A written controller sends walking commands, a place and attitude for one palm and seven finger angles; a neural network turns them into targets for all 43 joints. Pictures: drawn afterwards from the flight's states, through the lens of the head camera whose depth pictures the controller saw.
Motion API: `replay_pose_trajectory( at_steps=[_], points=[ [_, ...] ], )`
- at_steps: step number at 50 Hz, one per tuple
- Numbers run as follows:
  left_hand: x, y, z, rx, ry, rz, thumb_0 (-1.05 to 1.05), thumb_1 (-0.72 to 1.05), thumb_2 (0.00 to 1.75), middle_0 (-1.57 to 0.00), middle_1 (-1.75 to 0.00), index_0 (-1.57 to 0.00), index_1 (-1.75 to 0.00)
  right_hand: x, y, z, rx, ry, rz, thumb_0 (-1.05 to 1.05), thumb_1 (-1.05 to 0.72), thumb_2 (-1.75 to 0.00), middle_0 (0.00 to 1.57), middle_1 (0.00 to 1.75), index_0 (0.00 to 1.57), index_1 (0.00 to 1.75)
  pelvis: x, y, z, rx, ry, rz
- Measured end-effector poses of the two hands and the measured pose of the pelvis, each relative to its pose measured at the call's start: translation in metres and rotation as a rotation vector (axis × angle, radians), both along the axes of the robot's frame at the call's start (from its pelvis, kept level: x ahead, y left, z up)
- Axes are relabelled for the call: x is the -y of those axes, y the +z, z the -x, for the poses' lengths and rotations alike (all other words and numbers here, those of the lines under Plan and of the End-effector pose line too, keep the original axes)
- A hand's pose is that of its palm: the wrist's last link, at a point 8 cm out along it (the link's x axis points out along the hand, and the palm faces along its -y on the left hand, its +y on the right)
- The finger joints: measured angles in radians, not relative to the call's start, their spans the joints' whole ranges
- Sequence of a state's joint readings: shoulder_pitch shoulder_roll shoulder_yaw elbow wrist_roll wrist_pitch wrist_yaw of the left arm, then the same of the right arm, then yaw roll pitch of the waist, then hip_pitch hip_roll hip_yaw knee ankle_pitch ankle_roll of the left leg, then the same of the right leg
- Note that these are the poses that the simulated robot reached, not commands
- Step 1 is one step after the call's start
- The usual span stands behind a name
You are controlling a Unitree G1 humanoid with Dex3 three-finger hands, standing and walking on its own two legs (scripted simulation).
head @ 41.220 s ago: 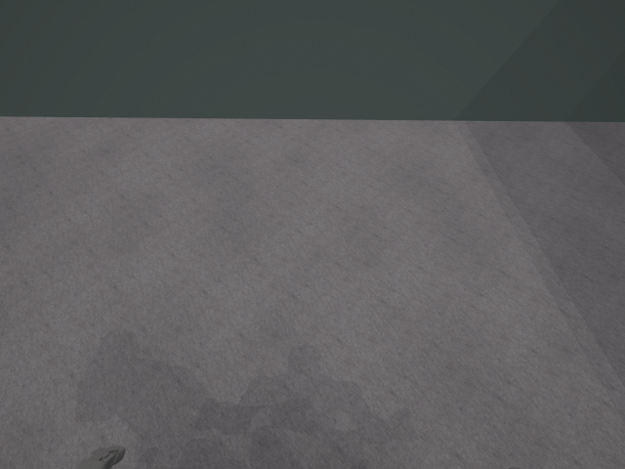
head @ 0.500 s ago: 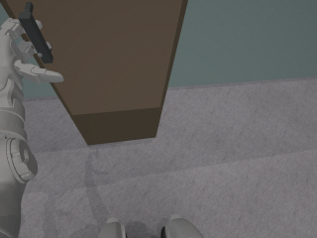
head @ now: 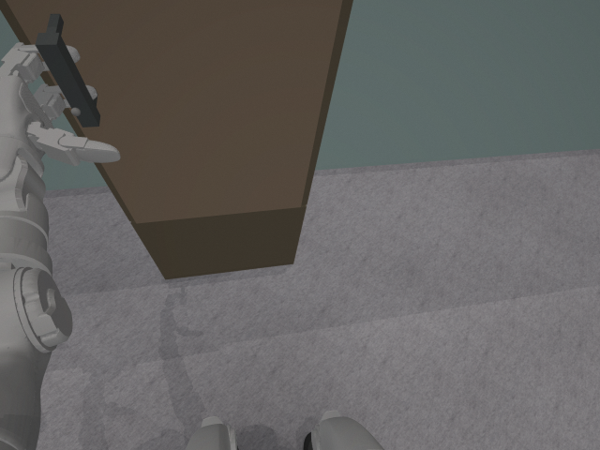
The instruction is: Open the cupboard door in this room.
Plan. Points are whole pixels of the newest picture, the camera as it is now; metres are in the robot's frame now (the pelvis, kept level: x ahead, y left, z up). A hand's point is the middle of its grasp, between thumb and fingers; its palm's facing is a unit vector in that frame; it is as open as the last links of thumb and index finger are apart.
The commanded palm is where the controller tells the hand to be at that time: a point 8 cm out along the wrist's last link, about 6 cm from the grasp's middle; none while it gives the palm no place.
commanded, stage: slide the fingers in behind the handle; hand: left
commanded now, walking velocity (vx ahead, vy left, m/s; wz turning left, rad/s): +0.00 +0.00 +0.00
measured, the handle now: (74, 73) +0.58 +0.24 +0.12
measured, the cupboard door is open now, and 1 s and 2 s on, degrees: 0 0 48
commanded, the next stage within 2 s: close the thumb around the handle in 0.04 s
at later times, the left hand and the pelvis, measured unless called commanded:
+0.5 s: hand (72, 113) +0.52 +0.23 +0.11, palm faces +0.05 -1.00 +0.01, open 10.4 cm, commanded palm +0.50 +0.27 +0.11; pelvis +0.00 +0.01 +0.00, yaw +0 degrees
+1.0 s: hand (77, 112) +0.52 +0.22 +0.11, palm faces +0.06 -1.00 +0.01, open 7.0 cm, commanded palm +0.50 +0.27 +0.11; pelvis +0.00 +0.01 +0.00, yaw +0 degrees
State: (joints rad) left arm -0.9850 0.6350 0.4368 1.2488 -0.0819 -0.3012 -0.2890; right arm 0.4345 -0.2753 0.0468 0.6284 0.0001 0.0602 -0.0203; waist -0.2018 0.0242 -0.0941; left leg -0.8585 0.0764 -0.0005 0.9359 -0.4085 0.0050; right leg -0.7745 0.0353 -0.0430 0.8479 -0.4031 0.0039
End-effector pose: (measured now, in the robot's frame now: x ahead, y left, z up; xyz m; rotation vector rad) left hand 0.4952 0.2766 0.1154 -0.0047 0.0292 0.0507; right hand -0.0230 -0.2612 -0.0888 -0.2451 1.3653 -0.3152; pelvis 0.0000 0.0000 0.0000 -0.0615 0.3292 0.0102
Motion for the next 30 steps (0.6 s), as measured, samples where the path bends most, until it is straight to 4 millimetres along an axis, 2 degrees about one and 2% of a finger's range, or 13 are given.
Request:
replay_pose_trajectory(
  at_steps=[10,14,20,30],
  points=[
    [-0.006,-0.002,0.000,0.015,-0.007,-0.008,-0.01,-0.49,0.30,-0.30,-1.20,-0.29,-1.20,-0.007,0.000,-0.003,0.000,0.008,0.003,0.00,-0.90,-0.90,0.20,0.30,0.20,0.30,-0.007,-0.001,-0.001,-0.006,0.000,0.005],
    [-0.006,-0.004,0.000,0.007,-0.004,0.013,-0.01,-0.42,0.33,-0.30,-1.20,-0.30,-1.21,-0.011,-0.001,-0.003,-0.003,0.008,-0.002,0.00,-0.90,-0.90,0.20,0.30,0.20,0.30,-0.009,-0.001,-0.001,-0.004,0.001,0.007],
    [-0.006,-0.004,-0.001,0.004,0.000,0.005,-0.01,-0.20,0.42,-0.31,-1.22,-0.32,-1.23,-0.016,-0.002,-0.001,0.000,0.007,-0.007,0.00,-0.90,-0.90,0.20,0.30,0.20,0.30,-0.012,-0.002,0.000,-0.003,0.001,0.008],
    [-0.005,-0.004,-0.002,0.009,0.008,0.002,0.00,0.32,0.64,-0.32,-1.27,-0.34,-1.28,-0.019,-0.002,0.006,-0.014,0.000,-0.013,0.00,-0.90,-0.90,0.20,0.30,0.20,0.30,-0.014,-0.002,0.001,-0.003,-0.001,0.009]
  ],
)
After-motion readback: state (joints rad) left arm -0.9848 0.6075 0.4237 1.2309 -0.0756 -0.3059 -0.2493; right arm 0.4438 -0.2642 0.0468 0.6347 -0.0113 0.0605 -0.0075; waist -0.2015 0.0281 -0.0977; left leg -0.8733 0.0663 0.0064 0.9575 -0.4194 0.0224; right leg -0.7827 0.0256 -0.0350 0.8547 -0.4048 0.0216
